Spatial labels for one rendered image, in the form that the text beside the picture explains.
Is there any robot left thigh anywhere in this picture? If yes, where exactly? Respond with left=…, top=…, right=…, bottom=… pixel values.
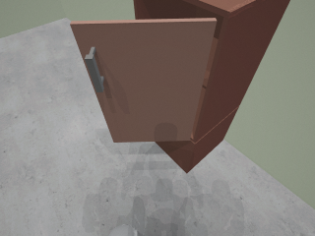
left=108, top=225, right=138, bottom=236

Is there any handle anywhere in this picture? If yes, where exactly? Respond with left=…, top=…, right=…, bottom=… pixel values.
left=85, top=46, right=104, bottom=92

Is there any cupboard door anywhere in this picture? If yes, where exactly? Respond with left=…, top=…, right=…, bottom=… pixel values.
left=70, top=18, right=217, bottom=143

